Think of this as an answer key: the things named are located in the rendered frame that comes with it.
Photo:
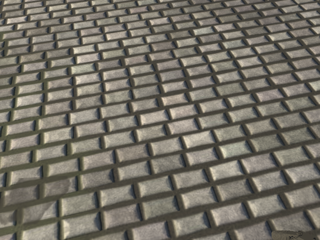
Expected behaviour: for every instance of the robot right hand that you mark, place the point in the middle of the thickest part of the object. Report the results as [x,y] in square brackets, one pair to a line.
[291,235]

